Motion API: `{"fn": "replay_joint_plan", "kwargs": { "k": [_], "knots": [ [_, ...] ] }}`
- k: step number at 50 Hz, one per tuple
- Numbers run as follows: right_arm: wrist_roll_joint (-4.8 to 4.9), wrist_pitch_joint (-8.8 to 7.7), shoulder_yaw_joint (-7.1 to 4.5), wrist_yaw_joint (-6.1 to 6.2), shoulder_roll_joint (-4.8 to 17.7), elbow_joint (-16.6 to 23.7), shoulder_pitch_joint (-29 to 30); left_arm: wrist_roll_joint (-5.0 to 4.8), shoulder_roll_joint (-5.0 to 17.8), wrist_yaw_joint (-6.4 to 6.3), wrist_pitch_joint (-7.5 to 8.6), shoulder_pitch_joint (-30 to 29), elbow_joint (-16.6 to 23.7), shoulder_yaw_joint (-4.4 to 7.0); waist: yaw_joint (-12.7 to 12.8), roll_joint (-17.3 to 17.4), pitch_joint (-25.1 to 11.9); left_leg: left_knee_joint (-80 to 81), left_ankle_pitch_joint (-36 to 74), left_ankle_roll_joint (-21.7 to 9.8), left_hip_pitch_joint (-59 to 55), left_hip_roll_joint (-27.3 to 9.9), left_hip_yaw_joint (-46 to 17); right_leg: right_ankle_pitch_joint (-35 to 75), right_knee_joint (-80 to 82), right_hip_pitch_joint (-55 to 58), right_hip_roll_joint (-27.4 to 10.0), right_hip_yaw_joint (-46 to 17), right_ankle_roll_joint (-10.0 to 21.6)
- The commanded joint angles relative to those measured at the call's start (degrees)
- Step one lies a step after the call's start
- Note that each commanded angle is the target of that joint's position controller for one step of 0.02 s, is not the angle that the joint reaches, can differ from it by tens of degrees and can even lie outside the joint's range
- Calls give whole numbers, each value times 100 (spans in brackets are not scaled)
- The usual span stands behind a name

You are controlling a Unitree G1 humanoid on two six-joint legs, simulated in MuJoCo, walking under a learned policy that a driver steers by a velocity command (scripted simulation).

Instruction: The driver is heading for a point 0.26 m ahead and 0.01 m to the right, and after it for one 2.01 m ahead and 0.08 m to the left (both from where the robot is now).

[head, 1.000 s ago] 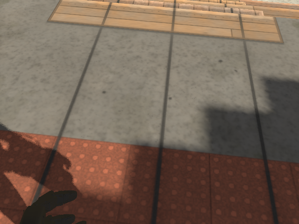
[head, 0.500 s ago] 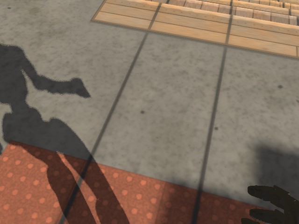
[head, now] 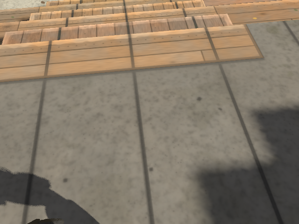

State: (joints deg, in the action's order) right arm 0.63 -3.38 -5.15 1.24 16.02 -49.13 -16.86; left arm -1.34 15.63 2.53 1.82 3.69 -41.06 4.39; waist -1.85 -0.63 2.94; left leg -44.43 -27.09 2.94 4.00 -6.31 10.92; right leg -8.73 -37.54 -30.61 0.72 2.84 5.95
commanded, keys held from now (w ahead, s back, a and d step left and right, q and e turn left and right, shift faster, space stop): w+e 0.30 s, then w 0.02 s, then w+q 0.10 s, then q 0.58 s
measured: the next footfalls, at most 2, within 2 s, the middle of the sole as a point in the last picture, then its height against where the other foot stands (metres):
left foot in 0.44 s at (137, 218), level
right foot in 0.94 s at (187, 206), level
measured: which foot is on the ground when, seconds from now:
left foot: up 0.00-0.42, down 0.44-0.94, up 0.96-1.00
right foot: down 0.00-0.46, up 0.48-0.92, down 0.94-1.00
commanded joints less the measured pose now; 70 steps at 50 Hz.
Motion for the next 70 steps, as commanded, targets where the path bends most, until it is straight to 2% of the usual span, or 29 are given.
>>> {"fn": "replay_joint_plan", "kwargs": {
  "k": [1, 2, 3, 5, 8, 13, 19, 22, 23, 24, 25, 26, 28, 35, 40, 45, 46, 47, 48, 49, 51, 54, 58, 63, 66, 67, 68, 69, 70],
  "knots": [
    [118, -470, 1, -99, 663, 920, 417, 21, 1394, -67, 79, 1938, 52, 395, 912, -751, -2219, -3794, -395, -142, 4340, 601, -1641, -916, 2101, 5283, -1894, -4657, 1690],
    [199, -551, 19, -125, 683, 996, 687, 16, 1099, -78, 126, 1775, 26, 319, 844, -549, -1582, -3536, 52, -279, 4517, 364, -1559, -571, 2029, 4671, -1701, -3786, 1466],
    [69, -574, 24, -73, 631, 956, 725, -5, 929, -86, 146, 1360, 93, 263, 557, -31, -1132, -2981, 471, -306, 4222, 99, -1550, -51, 2012, 3769, -1449, -3137, 1251],
    [-102, -459, -58, -37, 736, 940, 661, 74, 656, -134, 164, 850, 290, 161, 196, -133, -797, -2335, 863, -238, 3470, -123, -1570, 788, 2239, 2594, -1156, -2545, 1145],
    [-145, -304, -17, -40, 539, 1037, 716, 55, 814, -225, 205, 926, 315, 205, 94, -72, -624, -1569, 1200, -25, 3311, -61, -1435, 1476, 2433, 2007, -993, -2152, 1184],
    [-119, -318, 133, -120, 257, 1318, 1755, -9, 936, -342, 142, 1302, 224, 246, 478, -337, -364, 689, 2998, 102, 2827, 396, -1296, 1028, 2312, 1579, -506, -1643, 764],
    [-26, -428, 75, -318, 532, 1406, 1964, 25, 841, -352, 100, 1755, 20, 211, 616, -578, -311, 1537, 2899, -253, 2627, 466, -1357, 660, 1722, 2515, -1047, -2209, 588],
    [-120, -464, -69, -289, 811, 1191, 1031, 75, 749, -337, 74, 1567, 71, 171, 99, -558, -704, 1834, 2768, -764, 1374, 619, -1098, 2792, 434, 2772, -710, -1824, 271],
    [-231, -488, -111, -292, 1073, 1104, 244, 177, 583, -369, 77, 1526, 228, 82, -197, -61, -1549, 1545, 4169, -1158, -53, -136, -1999, 2168, -1058, 2156, -351, -1452, 18],
    [-283, -433, -223, -332, 1495, 939, -207, 97, 340, -374, 136, 2444, 161, 6, 55, 1623, -2296, 1729, 4567, -2316, -2037, -1347, -4274, -926, -3309, 140, 552, -926, -575],
    [-33, -383, -120, -385, 1088, 918, -263, 141, 643, -349, 182, 2483, 118, 8, 8, 1595, -2368, 2295, 4026, -2441, -2205, -1565, -5327, -2561, -3901, -601, 480, -1183, -679],
    [53, -331, -26, -365, 797, 1044, 158, 92, 914, -336, 176, 1781, 248, 79, -90, 928, -1589, 2257, 3941, -2170, -1583, -1324, -4591, -2224, -4130, -905, 173, -1192, -733],
    [-11, -222, 78, -332, 605, 1151, 619, 233, 834, -364, 166, 924, 515, 62, 14, 77, -841, 2270, 5252, -1913, -288, -875, -3505, -1754, -3569, -797, -146, -910, -805],
    [7, 68, -113, -101, 1127, 1056, 570, 194, 458, -503, -35, 865, 532, -20, 322, 600, -1225, 2368, 5643, -1721, 676, -298, -2809, -980, -1413, 215, 5, -704, -1076],
    [77, 316, -121, 20, 1047, 1111, 540, 151, 459, -488, -136, 161, 684, 0, 141, 753, -1001, 2405, 3339, -1470, 1009, -79, -3203, -505, -568, 444, 166, -872, -1094],
    [92, 468, -127, 69, 974, 1294, 712, 90, 537, -379, 79, 255, 668, 74, 285, 993, -850, 1885, 3133, -1275, 745, 70, -3810, -213, 1184, 1139, 230, -876, -877],
    [106, 483, -99, 81, 870, 1346, 715, 105, 627, -370, 118, 431, 600, 117, 334, 924, -870, 1660, 2759, -1083, 955, 258, -3755, 451, 1736, 1693, -10, -917, -745],
    [29, 481, -16, 73, 598, 1394, 478, 200, 962, -408, 109, 567, 640, 193, 212, 245, -1172, 823, 1330, -794, 1519, 589, -3329, 1240, 1683, 2539, -1054, -1663, -335],
    [36, 443, 17, 59, 473, 1479, 87, 366, 1319, -421, 17, 425, 652, 258, -133, -1325, -993, -206, -896, -428, 2738, 1472, -2214, 2792, 1713, 2919, -2134, -2931, 608],
    [-45, 393, -105, 37, 968, 1437, 44, 363, 1041, -407, 12, 600, 636, 231, 53, -1329, -1078, -1572, -1255, -120, 3099, 1152, -1951, 3101, 1746, 2809, -2613, -3409, 1150],
    [36, 500, -243, 41, 1205, 1237, 62, 259, 625, -427, -4, 268, 704, 107, -2, -554, -856, -2428, -515, 146, 3159, 879, -1884, 2600, 1588, 2541, -1893, -2248, 759],
    [74, 640, -141, 27, 803, 1363, 287, 216, 694, -471, -89, 167, 663, 105, 61, -660, -631, -2430, 156, 320, 3152, 767, -1543, 2433, 1719, 2220, -1433, -1376, 589],
    [66, 620, -31, -44, 572, 1659, 753, 231, 869, -540, -191, 368, 564, 185, 301, -922, -834, -1308, 372, 354, 2888, 535, -1268, 2279, 1767, 2550, -1547, -1006, 711],
    [45, 637, -34, -171, 647, 1794, 815, 115, 1127, -462, -215, 404, 470, 276, 358, -1053, -889, 54, 514, 85, 1923, 510, -931, 1918, 1694, 2332, -1760, -776, 667],
    [-1, 635, -73, -208, 613, 1620, 329, -49, 1058, -424, -208, 373, 359, 229, 49, -874, -868, 1832, 1578, -334, 839, 778, -742, 1406, 1120, 1993, -1578, -572, 279],
    [-16, 630, -103, -173, 736, 1573, 141, -5, 827, -384, -185, 692, 218, 157, 44, -407, -973, 2235, 2094, -519, 13, 610, -1120, 310, 688, 1376, -1338, -266, -140],
    [-43, 621, -174, -76, 1216, 1649, -34, 329, 266, -290, -146, 754, 369, -50, 204, 1351, -1156, 2343, 3266, -996, -978, -906, -3035, -2149, -873, 2, -694, 379, -784],
    [-137, 535, -242, -107, 1518, 1649, -245, 245, 610, -335, -110, 300, 593, 52, -206, 1714, -1040, 2758, 1947, -2070, -511, -1690, -4069, -2934, -1881, -1008, -233, -19, -887],
    [-177, 409, -175, -139, 1270, 1580, -314, 98, 938, -341, -83, 18, 595, 150, -380, 1177, -820, 3123, 261, -2065, -275, -1426, -4070, -2550, -2323, -1174, -431, -403, -820]
  ]
}}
